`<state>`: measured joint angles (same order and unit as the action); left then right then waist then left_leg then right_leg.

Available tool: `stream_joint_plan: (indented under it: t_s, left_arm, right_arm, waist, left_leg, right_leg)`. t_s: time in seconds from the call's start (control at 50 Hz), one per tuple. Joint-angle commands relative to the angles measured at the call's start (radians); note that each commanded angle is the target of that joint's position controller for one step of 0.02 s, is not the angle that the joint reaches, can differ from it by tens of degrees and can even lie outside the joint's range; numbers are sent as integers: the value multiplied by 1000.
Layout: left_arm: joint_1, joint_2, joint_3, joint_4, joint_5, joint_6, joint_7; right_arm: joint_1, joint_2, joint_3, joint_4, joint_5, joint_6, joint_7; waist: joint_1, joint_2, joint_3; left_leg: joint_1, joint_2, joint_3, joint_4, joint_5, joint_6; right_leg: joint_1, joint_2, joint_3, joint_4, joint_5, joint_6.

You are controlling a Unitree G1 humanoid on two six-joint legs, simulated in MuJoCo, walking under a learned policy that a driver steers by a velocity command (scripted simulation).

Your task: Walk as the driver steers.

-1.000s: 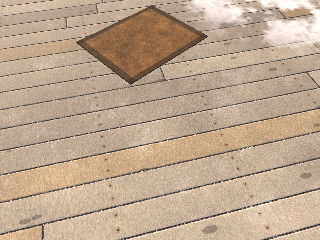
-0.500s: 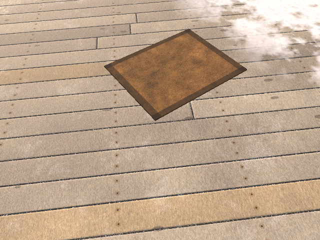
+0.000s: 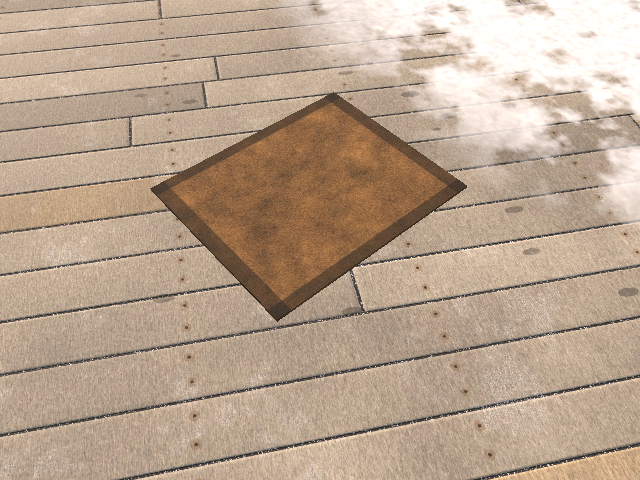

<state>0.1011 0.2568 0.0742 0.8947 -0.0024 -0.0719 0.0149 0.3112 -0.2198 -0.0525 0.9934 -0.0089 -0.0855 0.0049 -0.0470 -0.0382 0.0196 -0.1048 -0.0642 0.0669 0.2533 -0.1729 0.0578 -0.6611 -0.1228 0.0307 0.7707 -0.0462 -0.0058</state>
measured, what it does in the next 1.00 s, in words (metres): walks ahead, turning left: right foot, then left foot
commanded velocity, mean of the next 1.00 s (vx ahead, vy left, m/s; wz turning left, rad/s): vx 0.09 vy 0.00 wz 0.42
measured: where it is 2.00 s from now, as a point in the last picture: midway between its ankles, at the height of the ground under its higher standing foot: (193, 472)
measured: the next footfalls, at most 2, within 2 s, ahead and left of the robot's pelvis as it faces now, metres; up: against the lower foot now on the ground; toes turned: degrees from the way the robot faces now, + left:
right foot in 0.14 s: +0.24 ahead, -0.13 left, +0.00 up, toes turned +1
left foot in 0.56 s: +0.11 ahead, +0.10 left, +0.00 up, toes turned +19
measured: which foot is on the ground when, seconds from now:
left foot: down 0.00-0.16, up 0.18-0.54, down 0.56-1.00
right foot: up 0.00-0.12, down 0.14-0.56, up 0.58-1.00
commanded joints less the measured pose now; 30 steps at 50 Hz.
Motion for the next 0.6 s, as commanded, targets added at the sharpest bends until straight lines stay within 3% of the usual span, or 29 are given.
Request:
stream_joint_plan:
  t_s: [0.02,0.06,0.1,0.12,0.14,0.16,0.18,0.2,0.22,0.24,0.26,0.28,0.3,0.34,0.4,0.46,0.52,0.54,0.56,0.58,0.6]
  left_arm:
    - [-8,25,-3,-34,0,-1,-9]
    - [-52,43,-1,-50,2,-1,-12]
    - [-48,78,8,-57,9,-9,-13]
    - [-4,97,17,-45,13,-15,-11]
    - [62,136,31,-22,20,-21,-5]
    - [144,203,45,-15,36,-24,7]
    - [186,252,56,-15,34,-7,15]
    - [197,172,34,-31,20,7,16]
    - [141,139,21,-51,17,14,16]
    - [69,125,16,-68,16,21,21]
    - [13,105,10,-76,16,29,25]
    - [-29,117,12,-79,24,33,28]
    - [-50,123,15,-77,28,39,28]
    - [-54,128,18,-69,33,43,37]
    - [-69,154,25,-68,23,44,46]
    - [-72,180,32,-63,13,56,47]
    - [-89,191,35,-57,-11,72,41]
    - [-72,172,33,-46,-17,78,37]
    - [-31,131,27,-27,-17,87,28]
    - [-16,74,14,-59,19,88,17]
    - [-151,107,27,-110,17,78,26]
  right_arm:
    - [-16,-166,-26,-41,3,-4,-13]
    - [-1,-160,-25,-22,13,9,-14]
    - [-17,-173,-31,-21,22,22,-18]
    - [-43,-181,-35,-29,30,28,-21]
    - [-44,-175,-34,-39,29,32,-24]
    - [-48,-141,-23,-71,13,29,-26]
    - [82,-47,1,-59,12,25,-26]
    - [71,-105,-10,-63,24,32,-25]
    - [20,-168,-35,-77,43,46,-26]
    - [-20,-160,-39,-90,48,66,-35]
    - [-50,-156,-46,-99,37,93,-46]
    - [-20,-143,-50,-103,37,116,-52]
    - [-10,-127,-47,-111,31,132,-54]
    - [-15,-122,-53,-126,30,137,-53]
    - [-60,-111,-50,-158,24,137,-40]
    - [-81,-132,-55,-181,23,140,-23]
    - [-31,-142,-65,-179,19,147,-10]
    - [5,-154,-73,-166,14,150,-10]
    - [28,-194,-86,-168,9,149,-16]
    - [15,-304,-102,-204,11,150,-35]
    - [12,-328,-100,-227,-29,122,-25]
  waist:
    - [20,106,-42]
    - [9,116,-32]
    - [26,126,-35]
    - [58,122,-48]
    - [83,94,-82]
    - [93,22,-188]
    - [64,-198,-311]
    - [99,-194,-397]
    - [87,-121,-323]
    - [64,-68,-252]
    - [53,-29,-168]
    - [20,-105,-138]
    - [17,-130,-105]
    - [13,-118,-99]
    - [24,-93,-130]
    - [29,-99,-141]
    - [-6,-86,-128]
    - [-16,-59,-122]
    - [-17,69,-74]
    - [40,375,-39]
    - [-21,310,-49]
  left_leg:
    - [-58,227,-52,-32,605,123]
    - [-4,245,-92,13,589,124]
    - [45,261,-149,89,567,112]
    - [52,248,-167,145,530,93]
    - [30,197,-161,234,495,58]
    - [-85,127,-127,403,300,13]
    - [-378,3,-59,714,-268,-58]
    - [-441,2,-129,906,-578,-78]
    - [-489,44,-151,988,-540,-78]
    - [-518,82,-132,994,-468,-85]
    - [-506,105,-122,967,-408,-90]
    - [-454,128,-119,936,-360,-102]
    - [-407,124,-88,898,-323,-110]
    - [-363,115,-58,832,-281,-106]
    - [-306,136,-47,683,-211,-90]
    - [-248,126,-17,579,-191,-68]
    - [-137,98,27,376,-102,-18]
    - [-72,76,24,294,-70,13]
    - [-17,149,-128,134,-2,73]
    - [67,400,-497,79,256,202]
    - [-74,448,-603,6,162,305]
  right_leg:
    - [177,54,-44,-144,141,3]
    - [175,69,-28,-200,107,-6]
    - [190,83,-15,-255,42,-23]
    - [247,94,-19,-319,73,-35]
    - [369,88,-22,-387,252,-52]
    - [587,-42,77,-321,633,-98]
    - [895,-288,286,-264,887,-278]
    - [875,-335,382,-314,755,-323]
    - [778,-293,311,-353,551,-287]
    - [682,-248,253,-393,327,-248]
    - [553,-202,189,-465,95,-217]
    - [456,-212,166,-500,-31,-228]
    - [371,-189,125,-540,-98,-231]
    - [336,-162,46,-552,-84,-222]
    - [359,-191,-6,-551,-34,-225]
    - [393,-213,-29,-546,-73,-210]
    - [389,-204,-73,-483,-168,-150]
    - [354,-176,-103,-419,-219,-105]
    - [252,-102,-179,-237,-305,-22]
    - [-23,54,-255,94,-594,80]
    - [-62,115,-59,253,-619,67]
